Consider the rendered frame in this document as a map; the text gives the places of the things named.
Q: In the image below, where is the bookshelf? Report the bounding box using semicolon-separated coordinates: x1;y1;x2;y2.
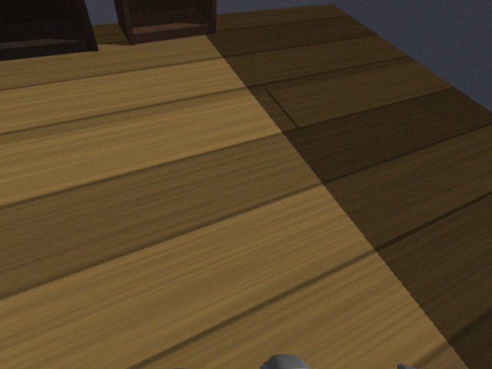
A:
0;0;99;61
114;0;217;45

